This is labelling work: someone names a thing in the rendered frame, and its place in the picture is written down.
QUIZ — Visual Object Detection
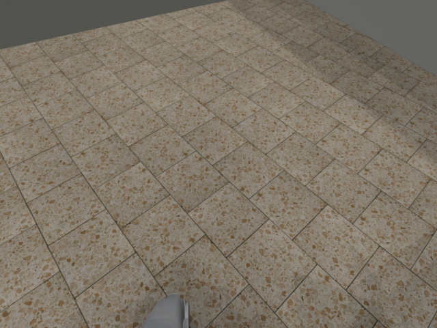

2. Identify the robot left thigh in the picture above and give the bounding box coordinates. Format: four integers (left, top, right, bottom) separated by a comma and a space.
142, 297, 190, 328

